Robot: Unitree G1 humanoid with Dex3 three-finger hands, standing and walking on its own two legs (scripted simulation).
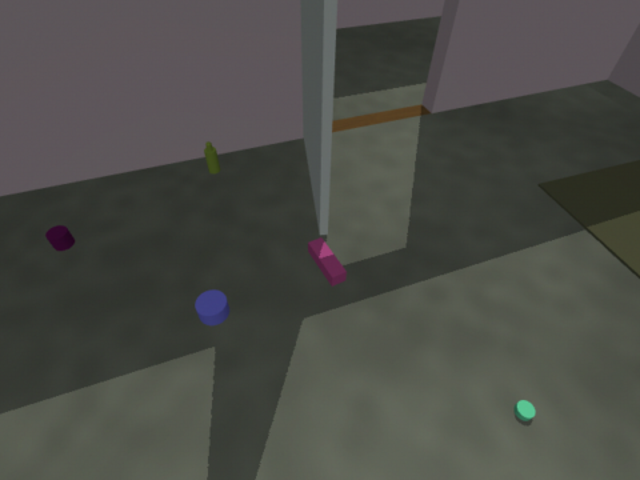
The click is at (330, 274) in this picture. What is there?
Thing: lying carton
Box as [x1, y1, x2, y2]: [308, 237, 346, 285]
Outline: 308,242 309,253 331,285 345,280 346,271 321,237
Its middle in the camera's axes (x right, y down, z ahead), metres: +0.01 +0.08 +1.59
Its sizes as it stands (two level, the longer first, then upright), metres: 0.206 0.064 0.057
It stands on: the floor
